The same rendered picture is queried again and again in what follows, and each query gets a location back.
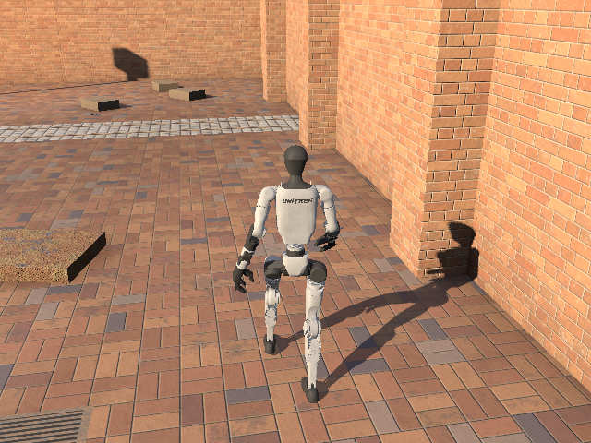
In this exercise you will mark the robot head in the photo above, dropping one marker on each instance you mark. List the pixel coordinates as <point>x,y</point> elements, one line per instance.
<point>295,158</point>

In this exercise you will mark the robot left shin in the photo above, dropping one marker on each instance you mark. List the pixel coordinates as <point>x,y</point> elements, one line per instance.
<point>270,317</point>

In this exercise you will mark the left robot upper arm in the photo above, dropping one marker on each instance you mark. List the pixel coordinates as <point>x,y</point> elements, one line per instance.
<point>266,195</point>

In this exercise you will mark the robot left hand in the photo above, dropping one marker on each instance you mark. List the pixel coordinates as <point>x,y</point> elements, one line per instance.
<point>237,274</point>

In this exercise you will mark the right robot upper arm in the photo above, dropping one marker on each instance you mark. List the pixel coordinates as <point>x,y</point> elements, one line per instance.
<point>328,207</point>

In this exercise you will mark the left robot forearm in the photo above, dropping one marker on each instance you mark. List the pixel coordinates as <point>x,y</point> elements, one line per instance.
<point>248,250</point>

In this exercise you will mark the right robot forearm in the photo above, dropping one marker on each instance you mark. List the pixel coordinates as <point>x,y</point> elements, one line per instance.
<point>331,237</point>

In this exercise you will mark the robot right hand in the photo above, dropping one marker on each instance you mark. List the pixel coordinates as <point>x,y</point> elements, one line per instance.
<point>323,240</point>

